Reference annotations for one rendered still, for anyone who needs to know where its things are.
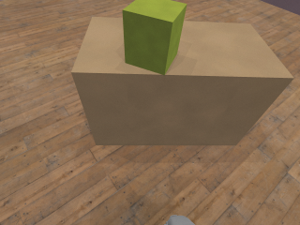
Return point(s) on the carton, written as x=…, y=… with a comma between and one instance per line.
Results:
x=152, y=31

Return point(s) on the pedestal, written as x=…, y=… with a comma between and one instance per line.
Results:
x=222, y=80

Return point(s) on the robot right thigh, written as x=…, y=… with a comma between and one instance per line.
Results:
x=179, y=220

